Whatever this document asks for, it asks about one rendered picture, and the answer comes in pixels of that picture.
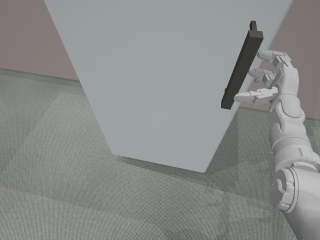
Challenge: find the right robot upper arm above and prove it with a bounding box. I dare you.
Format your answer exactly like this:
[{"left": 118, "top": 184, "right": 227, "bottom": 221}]
[{"left": 269, "top": 167, "right": 320, "bottom": 240}]

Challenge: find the right robot hand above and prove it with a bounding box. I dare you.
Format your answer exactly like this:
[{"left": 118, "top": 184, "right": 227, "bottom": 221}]
[{"left": 233, "top": 50, "right": 299, "bottom": 106}]

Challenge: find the handle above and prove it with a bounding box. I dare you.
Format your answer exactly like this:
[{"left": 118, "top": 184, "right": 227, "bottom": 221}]
[{"left": 221, "top": 20, "right": 264, "bottom": 110}]

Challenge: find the fridge door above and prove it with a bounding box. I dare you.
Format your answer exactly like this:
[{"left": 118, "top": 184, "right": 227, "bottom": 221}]
[{"left": 44, "top": 0, "right": 291, "bottom": 173}]

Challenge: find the robot right forearm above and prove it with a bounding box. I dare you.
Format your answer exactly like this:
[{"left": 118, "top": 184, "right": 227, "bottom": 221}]
[{"left": 267, "top": 94, "right": 320, "bottom": 174}]

